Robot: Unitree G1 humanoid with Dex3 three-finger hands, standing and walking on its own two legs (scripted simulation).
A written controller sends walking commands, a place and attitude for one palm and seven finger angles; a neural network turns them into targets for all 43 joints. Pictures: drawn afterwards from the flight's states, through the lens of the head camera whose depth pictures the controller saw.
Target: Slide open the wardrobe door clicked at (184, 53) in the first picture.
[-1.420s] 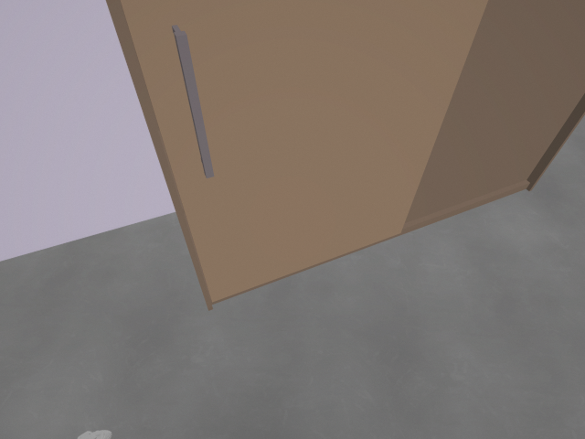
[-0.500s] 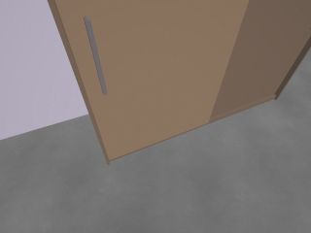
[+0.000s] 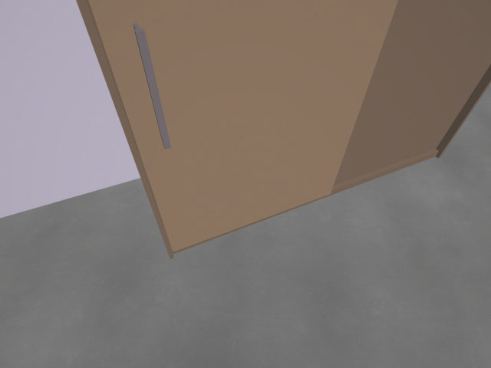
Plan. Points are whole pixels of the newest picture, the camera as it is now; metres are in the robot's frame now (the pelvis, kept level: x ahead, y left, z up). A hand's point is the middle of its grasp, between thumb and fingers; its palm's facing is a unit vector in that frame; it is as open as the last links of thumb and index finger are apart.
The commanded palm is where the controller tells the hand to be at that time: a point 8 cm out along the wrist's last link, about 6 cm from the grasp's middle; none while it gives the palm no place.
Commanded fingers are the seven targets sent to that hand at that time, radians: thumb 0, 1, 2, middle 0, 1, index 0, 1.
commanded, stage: look at it before walking up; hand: left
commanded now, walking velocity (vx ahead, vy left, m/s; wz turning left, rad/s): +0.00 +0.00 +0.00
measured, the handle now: (153, 93) +0.71 +0.28 +0.07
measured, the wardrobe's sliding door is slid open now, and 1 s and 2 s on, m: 0.00 0.00 0.00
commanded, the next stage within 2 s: turn to face it in 0.02 s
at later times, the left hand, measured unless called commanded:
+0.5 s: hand out of the picture +0.03 +0.24 -0.20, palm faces +0.15 -0.96 -0.24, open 7.4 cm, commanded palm none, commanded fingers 0.00 0.90 0.90 -0.20 -0.30 -0.20 -0.30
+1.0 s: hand out of the picture -0.01 +0.22 -0.17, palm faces +0.38 -0.89 -0.27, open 7.4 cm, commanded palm none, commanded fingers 0.00 0.90 0.90 -0.20 -0.30 -0.20 -0.30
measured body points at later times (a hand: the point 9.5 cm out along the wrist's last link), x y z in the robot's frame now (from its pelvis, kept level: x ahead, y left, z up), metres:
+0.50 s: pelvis -0.02 +0.03 -0.03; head +0.01 +0.05 +0.42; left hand +0.02 +0.29 -0.18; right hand +0.07 -0.23 -0.16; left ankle -0.02 +0.12 -0.75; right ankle +0.01 -0.11 -0.75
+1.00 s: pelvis -0.02 +0.00 -0.01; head +0.00 -0.01 +0.44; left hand -0.03 +0.26 -0.15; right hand +0.10 -0.22 -0.17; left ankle -0.02 +0.12 -0.75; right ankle +0.00 -0.11 -0.75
